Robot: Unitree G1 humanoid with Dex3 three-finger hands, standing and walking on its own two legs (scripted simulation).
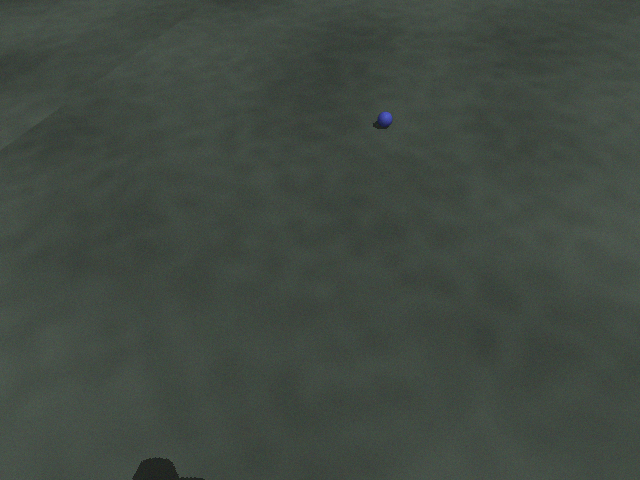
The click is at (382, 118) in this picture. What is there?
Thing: free ball
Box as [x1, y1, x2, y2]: [377, 112, 392, 126]
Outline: 382,112 378,116 378,123 382,126 387,126 391,122 391,115 388,112
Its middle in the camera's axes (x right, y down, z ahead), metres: +0.35 -0.65 +2.20
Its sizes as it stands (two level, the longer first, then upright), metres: 0.083 0.083 0.083
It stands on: the floor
